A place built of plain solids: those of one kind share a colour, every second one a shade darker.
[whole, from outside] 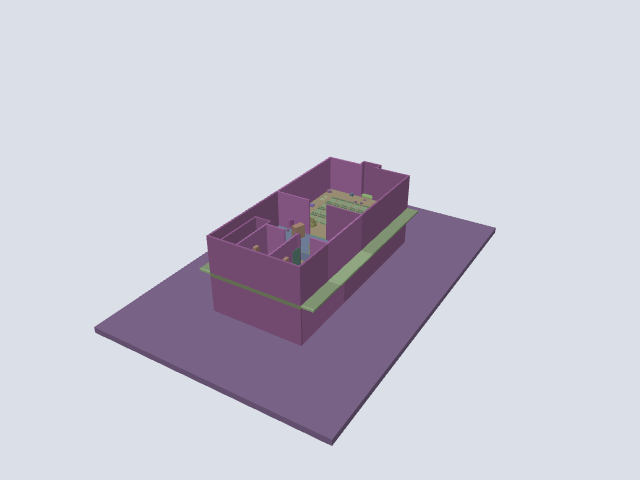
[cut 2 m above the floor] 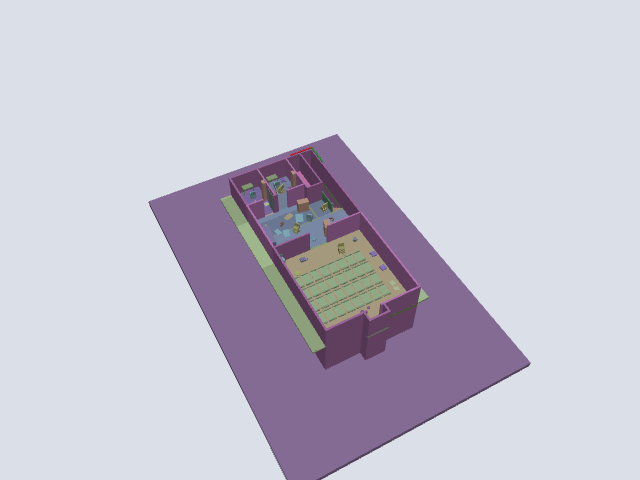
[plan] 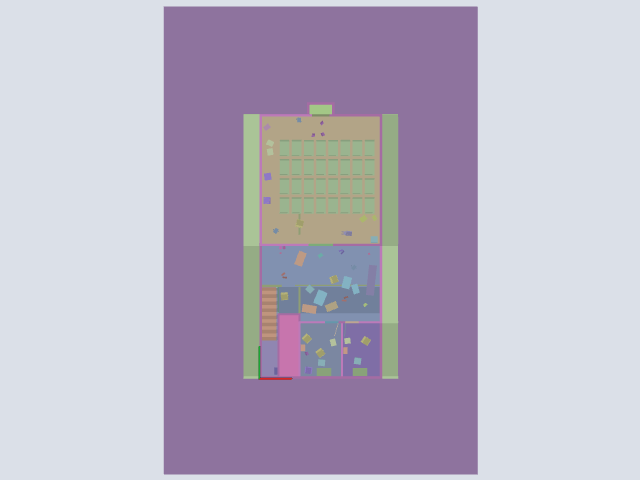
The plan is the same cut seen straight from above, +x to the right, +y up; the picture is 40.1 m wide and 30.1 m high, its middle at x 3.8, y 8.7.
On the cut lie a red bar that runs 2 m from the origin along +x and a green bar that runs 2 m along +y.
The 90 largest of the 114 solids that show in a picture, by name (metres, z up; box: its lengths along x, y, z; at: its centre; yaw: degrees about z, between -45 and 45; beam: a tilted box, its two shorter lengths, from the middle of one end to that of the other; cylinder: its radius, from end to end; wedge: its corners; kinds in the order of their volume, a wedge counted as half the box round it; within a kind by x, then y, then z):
{
 "under_1": {"box": [19.7, 29.34, 0.5], "at": [3.85, 8.67, -0.33]},
 "wall_1": {"box": [0.16, 5.6, 3.27], "at": [0.08, 2.96, 1.33]},
 "wall_2": {"box": [0.16, 8.17, 3.02], "at": [0.08, 4.24, 4.78]},
 "wall_3": {"box": [0.16, 7.99, 3.02], "at": [0.08, 12.45, 4.78]},
 "wall_4": {"box": [0.13, 3.82, 3.02], "at": [1.2, 2.07, 4.78]},
 "wall_5": {"box": [3.08, 0.13, 3.02], "at": [1.54, 8.39, 4.78]},
 "wall_6": {"box": [3.15, 0.031, 6.59], "at": [1.57, 16.59, 3.0]},
 "wall_7": {"box": [3.3, 0.13, 3.02], "at": [1.65, 16.51, 4.78]},
 "wall_8": {"box": [1.45, 0.13, 3.02], "at": [1.85, 4.04, 4.78]},
 "wall_9": {"box": [0.13, 3.32, 3.02], "at": [2.52, 1.82, 4.78]},
 "wall_10": {"box": [0.16, 0.57, 6.59], "at": [3.07, 16.89, 3.0]},
 "wall_11": {"box": [1.67, 0.13, 3.02], "at": [3.29, 3.54, 4.78]},
 "wall_12": {"box": [7.7, 0.16, 6.59], "at": [3.85, 0.08, 3.0]},
 "wall_13": {"box": [1.72, 0.16, 6.59], "at": [3.85, 17.26, 3.0]},
 "wall_14": {"box": [0.16, 0.57, 6.59], "at": [4.63, 16.89, 3.0]},
 "wall_15": {"box": [0.13, 3.32, 3.02], "at": [5.17, 1.82, 4.78]},
 "wall_16": {"box": [0.43, 0.13, 3.02], "at": [5.17, 3.54, 4.78]},
 "wall_17": {"box": [3.3, 0.13, 3.02], "at": [6.05, 16.51, 4.78]},
 "wall_18": {"box": [3.15, 0.031, 6.59], "at": [6.12, 16.59, 3.0]},
 "wall_19": {"box": [3.09, 0.13, 3.02], "at": [6.16, 8.39, 4.78]},
 "wall_20": {"box": [1.47, 0.13, 3.02], "at": [6.96, 3.54, 4.78]},
 "wall_21": {"box": [0.16, 3.32, 3.02], "at": [7.62, 1.82, 4.78]},
 "wall_22": {"box": [0.16, 5.66, 3.27], "at": [7.62, 2.99, 1.33]},
 "wall_23": {"box": [0.16, 4.72, 3.02], "at": [7.62, 5.97, 4.78]},
 "wall_24": {"box": [0.16, 10.5, 3.27], "at": [7.62, 11.2, 1.33]},
 "wall_25": {"box": [0.16, 7.99, 3.02], "at": [7.62, 12.45, 4.78]},
 "stair_1": {"box": [0.97, 3.36, 0.5], "at": [0.64, 4.08, -0.05]},
 "stair_2": {"box": [0.97, 3.14, 0.71], "at": [0.64, 4.19, 0.05]},
 "stair_3": {"box": [0.97, 2.92, 0.91], "at": [0.64, 4.3, 0.16]},
 "stair_4": {"box": [0.97, 2.69, 1.12], "at": [0.64, 4.41, 0.26]},
 "stair_5": {"box": [0.97, 2.47, 1.32], "at": [0.64, 4.52, 0.36]},
 "stair_6": {"box": [0.97, 2.25, 1.53], "at": [0.64, 4.63, 0.46]},
 "stair_7": {"box": [0.97, 2.03, 1.73], "at": [0.64, 4.75, 0.57]},
 "stair_8": {"box": [0.97, 1.8, 1.94], "at": [0.64, 4.86, 0.67]},
 "stair_9": {"box": [0.97, 1.58, 2.14], "at": [0.64, 4.97, 0.77]},
 "stair_10": {"box": [0.97, 1.36, 2.34], "at": [0.64, 5.08, 0.87]},
 "stair_11": {"box": [0.97, 1.14, 2.55], "at": [0.64, 5.19, 0.97]},
 "stair_12": {"box": [0.97, 0.91, 2.75], "at": [0.64, 5.3, 1.08]},
 "stair_13": {"box": [0.97, 0.69, 2.96], "at": [0.64, 5.41, 1.18]},
 "stair_14": {"box": [0.97, 0.47, 3.16], "at": [0.64, 5.52, 1.28]},
 "stair_15": {"box": [0.97, 0.25, 3.37], "at": [0.64, 5.64, 1.38]},
 "upper_floor_prayer_hall_1": {"box": [7.38, 7.99, 0.16], "at": [3.85, 12.45, 3.19]},
 "upper_floor_next_1": {"box": [1.0, 8.17, 0.16], "at": [-0.5, 4.24, 3.19]},
 "upper_floor_next_2": {"box": [1.0, 7.99, 0.16], "at": [-0.5, 12.45, 3.19]},
 "upper_floor_next_3": {"box": [1.0, 3.32, 0.16], "at": [8.2, 1.82, 3.19]},
 "upper_floor_next_4": {"box": [1.0, 4.72, 0.16], "at": [8.2, 5.97, 3.19]},
 "upper_floor_next_5": {"box": [1.0, 7.99, 0.16], "at": [8.2, 12.45, 3.19]},
 "upper_floor_landing_1": {"box": [7.38, 2.57, 0.16], "at": [3.85, 7.04, 3.19]},
 "upper_floor_landing_2": {"box": [6.41, 1.65, 0.16], "at": [4.33, 4.93, 3.19]},
 "upper_floor_landing_3": {"box": [4.96, 0.5, 0.16], "at": [5.06, 3.86, 3.19]},
 "floor_street_lobby_1": {"box": [2.29, 2.26, 0.5], "at": [1.3, 1.29, -0.25]},
 "upper_floor_imam_room_1": {"box": [2.53, 3.32, 0.16], "at": [3.85, 1.82, 3.19]},
 "upper_floor_committee_room_1": {"box": [2.3, 3.32, 0.16], "at": [6.39, 1.82, 3.19]},
 "stack_trolley_1": {"box": [0.5, 0.9, 1.09], "at": [2.58, 7.53, 3.82], "yaw": -20.8},
 "stack_trolley_2": {"box": [0.9, 0.5, 1.02], "at": [3.12, 4.38, 3.78], "yaw": -9.0},
 "table_trolley_1": {"box": [0.5, 1.9, 0.9], "at": [7.03, 6.17, 3.72], "yaw": -6.1},
 "yoga_mat_1": {"box": [0.61, 0.97, 0.08], "at": [1.57, 13.23, 3.24]},
 "yoga_mat_2": {"box": [0.61, 0.97, 0.08], "at": [1.57, 14.43, 3.24]},
 "yoga_mat_3": {"box": [0.61, 0.97, 0.08], "at": [2.34, 13.23, 3.24]},
 "yoga_mat_4": {"box": [0.61, 0.97, 0.08], "at": [2.34, 14.43, 3.24]},
 "yoga_mat_5": {"box": [0.61, 0.97, 0.08], "at": [3.1, 13.23, 3.24]},
 "yoga_mat_6": {"box": [0.61, 0.97, 0.08], "at": [3.1, 14.43, 3.24]},
 "yoga_mat_7": {"box": [0.61, 0.97, 0.08], "at": [3.86, 13.23, 3.24]},
 "yoga_mat_8": {"box": [0.61, 0.97, 0.08], "at": [3.86, 14.43, 3.24]},
 "yoga_mat_9": {"box": [0.61, 0.97, 0.08], "at": [4.62, 13.23, 3.24]},
 "yoga_mat_10": {"box": [0.61, 0.97, 0.08], "at": [4.62, 14.43, 3.24]},
 "yoga_mat_11": {"box": [0.61, 0.97, 0.08], "at": [5.38, 13.23, 3.24]},
 "yoga_mat_12": {"box": [0.61, 0.97, 0.08], "at": [5.38, 14.43, 3.24]},
 "yoga_mat_13": {"box": [0.61, 0.97, 0.08], "at": [6.15, 12.03, 3.24]},
 "yoga_mat_14": {"box": [0.61, 0.97, 0.08], "at": [6.15, 13.23, 3.24]},
 "yoga_mat_15": {"box": [0.61, 0.97, 0.08], "at": [6.15, 14.43, 3.24]},
 "yoga_mat_16": {"box": [0.61, 0.97, 0.08], "at": [6.91, 12.03, 3.24]},
 "yoga_mat_17": {"box": [0.61, 0.97, 0.08], "at": [6.91, 13.23, 3.24]},
 "yoga_mat_18": {"box": [0.61, 0.97, 0.08], "at": [6.91, 14.43, 3.24]},
 "wall_band_1": {"box": [1.4, 0.13, 0.31], "at": [0.7, 5.82, 3.12]},
 "wall_band_2": {"box": [0.13, 5.6, 0.31], "at": [2.52, 2.96, 3.12]},
 "wall_band_3": {"box": [7.7, 0.16, 0.31], "at": [3.85, 0.08, 3.12]},
 "wall_band_4": {"box": [5.46, 0.07, 0.31], "at": [4.97, 5.85, 3.12]},
 "upper_floor_long_cupboard_1": {"box": [1.19, 3.82, 0.16], "at": [1.85, 2.07, 3.19]},
 "billy_1": {"box": [0.28, 0.42, 2.02], "at": [2.73, 1.94, 4.28]},
 "billy_2": {"box": [0.28, 0.42, 2.02], "at": [5.39, 1.76, 4.28]},
 "stacking_chair_1": {"box": [0.44, 0.42, 0.46], "at": [3.17, 5.62, 3.5], "yaw": -42.2},
 "stacking_chair_2": {"box": [0.44, 0.42, 0.46], "at": [3.9, 1.01, 3.5], "yaw": -5.4},
 "stacking_chair_3": {"box": [0.44, 0.42, 0.46], "at": [6.16, 1.11, 3.5], "yaw": -7.8},
 "stacking_chair_4": {"box": [0.44, 0.42, 0.67], "at": [7.2, 8.73, 3.61]},
 "upper_floor_mihrab_1": {"box": [1.4, 0.6, 0.16], "at": [3.85, 16.88, 3.19]},
 "stair_guard_1": {"box": [0.08, 1.65, 0.95], "at": [1.17, 4.93, 3.75]},
 "small_desk_1": {"box": [0.9, 0.5, 0.13], "at": [4.05, 0.42, 3.95]},
 "small_desk_2": {"box": [0.9, 0.5, 0.13], "at": [6.31, 0.42, 3.95]},
 "leaf_committee_room_door_1": {"box": [0.035, 0.84, 2.07], "at": [5.38, 3.06, 4.3], "yaw": -4.0}
}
